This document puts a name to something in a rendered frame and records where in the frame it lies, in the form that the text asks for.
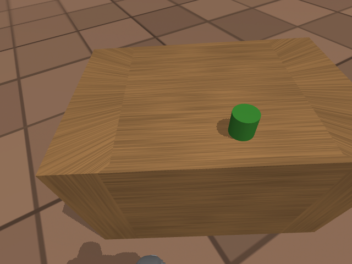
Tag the can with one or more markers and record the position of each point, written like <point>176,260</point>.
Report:
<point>243,122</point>

